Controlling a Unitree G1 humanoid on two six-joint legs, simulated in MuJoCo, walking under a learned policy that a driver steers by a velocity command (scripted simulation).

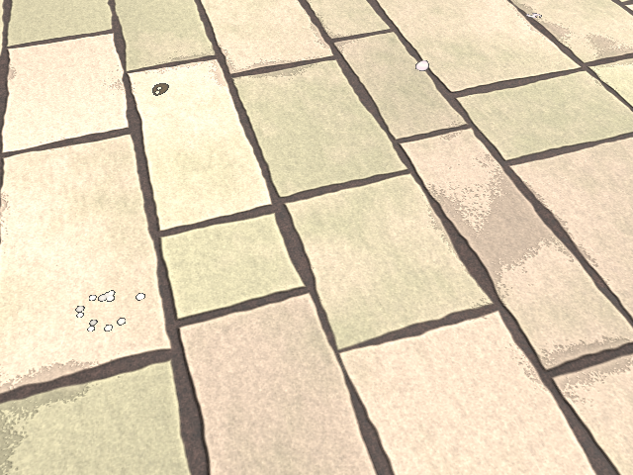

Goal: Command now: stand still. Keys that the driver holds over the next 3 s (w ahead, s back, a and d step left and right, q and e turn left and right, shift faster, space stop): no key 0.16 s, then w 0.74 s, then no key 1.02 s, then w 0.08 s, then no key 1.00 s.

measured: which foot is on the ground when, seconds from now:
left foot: down 0.00-0.90, up 0.92-1.00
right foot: down 0.00-0.44, up 0.46-0.88, down 0.90-1.00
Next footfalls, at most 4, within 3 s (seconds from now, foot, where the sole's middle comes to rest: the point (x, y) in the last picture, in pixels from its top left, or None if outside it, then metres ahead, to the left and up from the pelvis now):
0.90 right None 0.43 -0.03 -0.78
1.36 left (266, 469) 0.54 0.14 -0.78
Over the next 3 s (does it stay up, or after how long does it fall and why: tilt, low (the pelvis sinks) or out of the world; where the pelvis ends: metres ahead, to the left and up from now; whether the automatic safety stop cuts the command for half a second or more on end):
stays up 0.48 0.06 0.00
